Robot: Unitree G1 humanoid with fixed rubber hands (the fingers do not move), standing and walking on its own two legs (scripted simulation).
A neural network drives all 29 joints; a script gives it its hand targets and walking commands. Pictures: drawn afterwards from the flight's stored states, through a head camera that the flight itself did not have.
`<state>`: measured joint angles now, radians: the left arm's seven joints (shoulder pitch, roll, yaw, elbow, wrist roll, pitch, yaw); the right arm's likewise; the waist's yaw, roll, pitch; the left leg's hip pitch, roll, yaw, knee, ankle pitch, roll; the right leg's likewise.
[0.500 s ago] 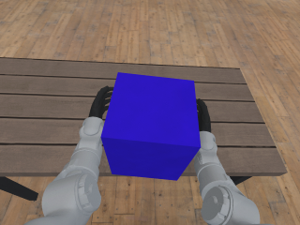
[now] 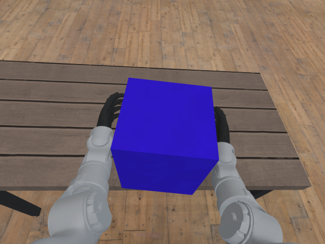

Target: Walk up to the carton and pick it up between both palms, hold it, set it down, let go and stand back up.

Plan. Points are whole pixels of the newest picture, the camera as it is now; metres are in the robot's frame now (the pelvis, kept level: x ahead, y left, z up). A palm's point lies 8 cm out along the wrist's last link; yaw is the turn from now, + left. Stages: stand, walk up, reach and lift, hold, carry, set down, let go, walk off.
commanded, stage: reach and lift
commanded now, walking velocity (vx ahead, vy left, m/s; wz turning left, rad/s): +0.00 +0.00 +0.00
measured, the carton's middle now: (163, 141) +0.38 +0.01 -0.01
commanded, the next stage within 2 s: none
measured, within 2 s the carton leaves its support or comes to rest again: leaves its support in 0.62 s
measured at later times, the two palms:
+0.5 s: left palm (106, 122) +0.40 +0.16 +0.04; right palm (221, 137) +0.37 -0.14 +0.03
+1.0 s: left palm (108, 120) +0.40 +0.16 +0.05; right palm (224, 137) +0.37 -0.14 +0.03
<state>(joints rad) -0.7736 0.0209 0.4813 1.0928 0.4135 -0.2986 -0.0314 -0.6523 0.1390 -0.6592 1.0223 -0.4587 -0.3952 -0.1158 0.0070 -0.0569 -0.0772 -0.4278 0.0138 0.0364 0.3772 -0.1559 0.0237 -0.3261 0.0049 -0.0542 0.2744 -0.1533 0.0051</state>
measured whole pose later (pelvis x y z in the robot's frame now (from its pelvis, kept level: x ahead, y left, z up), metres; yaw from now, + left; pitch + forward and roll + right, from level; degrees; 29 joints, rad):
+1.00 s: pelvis -0.01 +0.00 +0.00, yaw -1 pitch +14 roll -2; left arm -0.80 0.06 0.30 1.22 0.21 -0.37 0.05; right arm -0.64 0.04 -0.42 1.14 -0.25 -0.48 -0.19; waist 0.03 -0.03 -0.16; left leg -0.47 0.03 0.06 0.36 -0.13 0.02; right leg -0.37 0.01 -0.06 0.25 -0.13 0.00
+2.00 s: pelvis -0.03 +0.00 +0.00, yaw +1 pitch -3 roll -1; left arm -0.67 -0.02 0.25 0.47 0.24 0.39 0.05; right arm -0.62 -0.02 -0.14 0.72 0.06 0.10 -0.15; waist -0.04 -0.05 -0.02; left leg -0.17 0.01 0.03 0.34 -0.12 0.03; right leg -0.08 0.00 -0.06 0.27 -0.14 0.01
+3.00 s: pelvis -0.03 +0.00 +0.00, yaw +1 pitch -7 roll -1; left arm -0.64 -0.03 0.25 0.23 0.28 0.63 0.02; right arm -0.64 -0.07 -0.04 0.59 0.18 0.28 -0.17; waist -0.09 -0.06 -0.01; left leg -0.09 0.00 0.02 0.35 -0.15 0.02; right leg 0.01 0.00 -0.06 0.27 -0.16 0.01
